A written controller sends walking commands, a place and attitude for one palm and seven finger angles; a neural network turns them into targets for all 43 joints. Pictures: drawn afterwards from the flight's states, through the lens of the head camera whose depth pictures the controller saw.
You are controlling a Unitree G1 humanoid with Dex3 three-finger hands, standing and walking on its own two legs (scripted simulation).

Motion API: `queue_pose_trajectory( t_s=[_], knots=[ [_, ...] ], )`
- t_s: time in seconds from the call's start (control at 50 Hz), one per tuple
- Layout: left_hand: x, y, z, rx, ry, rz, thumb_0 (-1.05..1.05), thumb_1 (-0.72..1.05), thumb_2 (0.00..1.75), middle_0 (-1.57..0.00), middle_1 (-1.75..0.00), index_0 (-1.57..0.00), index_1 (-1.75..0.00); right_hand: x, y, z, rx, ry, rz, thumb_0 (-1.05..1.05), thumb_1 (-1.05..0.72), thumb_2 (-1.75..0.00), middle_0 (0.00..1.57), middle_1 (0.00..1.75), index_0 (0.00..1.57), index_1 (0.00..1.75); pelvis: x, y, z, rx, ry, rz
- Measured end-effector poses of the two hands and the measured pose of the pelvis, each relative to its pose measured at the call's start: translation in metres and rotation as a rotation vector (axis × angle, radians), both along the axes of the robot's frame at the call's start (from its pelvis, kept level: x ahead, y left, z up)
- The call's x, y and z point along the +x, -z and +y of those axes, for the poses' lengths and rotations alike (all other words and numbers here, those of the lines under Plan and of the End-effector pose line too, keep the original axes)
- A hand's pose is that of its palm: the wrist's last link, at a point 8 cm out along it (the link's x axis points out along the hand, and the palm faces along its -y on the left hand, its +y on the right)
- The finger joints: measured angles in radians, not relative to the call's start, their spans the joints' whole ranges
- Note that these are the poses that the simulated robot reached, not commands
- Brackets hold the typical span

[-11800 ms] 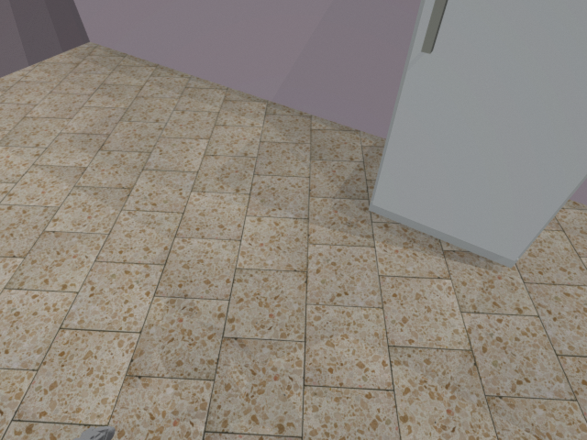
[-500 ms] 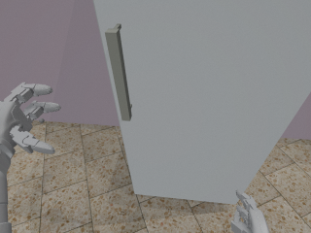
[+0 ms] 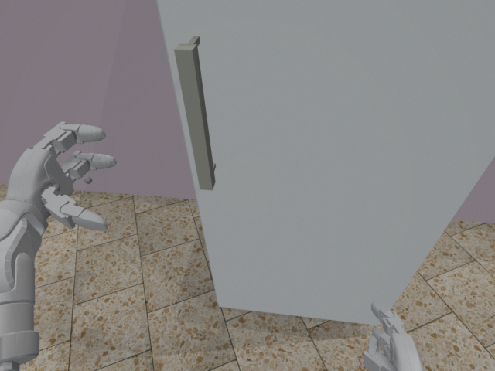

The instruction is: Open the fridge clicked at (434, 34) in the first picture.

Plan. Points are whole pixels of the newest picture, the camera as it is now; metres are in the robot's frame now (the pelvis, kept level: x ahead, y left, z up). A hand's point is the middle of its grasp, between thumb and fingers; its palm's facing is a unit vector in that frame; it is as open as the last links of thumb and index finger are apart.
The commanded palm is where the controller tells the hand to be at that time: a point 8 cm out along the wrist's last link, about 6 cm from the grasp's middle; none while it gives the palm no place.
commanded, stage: move the hooked fingers beside the handle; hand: left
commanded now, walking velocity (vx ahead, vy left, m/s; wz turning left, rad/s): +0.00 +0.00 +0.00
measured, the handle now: (202, 121) +0.49 +0.15 +0.19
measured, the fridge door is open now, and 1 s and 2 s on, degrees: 0 0 0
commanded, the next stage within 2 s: none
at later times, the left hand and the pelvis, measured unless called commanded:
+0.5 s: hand (122, 159) +0.35 +0.24 +0.20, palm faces +0.04 -1.00 -0.04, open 14.0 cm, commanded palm +0.33 +0.28 +0.20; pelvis +0.01 +0.00 +0.00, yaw -1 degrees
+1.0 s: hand (147, 141) +0.40 +0.22 +0.20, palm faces +0.02 -1.00 -0.03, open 14.0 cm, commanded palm +0.38 +0.26 +0.19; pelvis +0.01 +0.00 +0.00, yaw -2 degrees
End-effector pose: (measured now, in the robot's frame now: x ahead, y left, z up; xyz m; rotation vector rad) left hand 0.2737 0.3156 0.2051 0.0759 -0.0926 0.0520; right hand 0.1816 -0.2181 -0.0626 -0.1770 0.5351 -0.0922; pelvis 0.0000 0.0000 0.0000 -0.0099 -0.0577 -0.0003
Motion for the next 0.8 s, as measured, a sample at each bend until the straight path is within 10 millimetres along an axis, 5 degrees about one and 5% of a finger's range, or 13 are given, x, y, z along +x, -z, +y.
queue_pose_trajectory(
  t_s=[0.8],
  knots=[
    [0.086, 0.007, -0.037, -0.042, 0.024, 0.060, -0.01, -0.50, 0.30, -0.30, -1.20, -0.30, -1.20, -0.027, 0.016, -0.029, -0.014, 0.106, 0.139, 0.02, -0.90, -0.90, 0.20, 0.30, 0.20, 0.30, 0.011, -0.001, -0.005, 0.006, 0.022, 0.046]
  ],
)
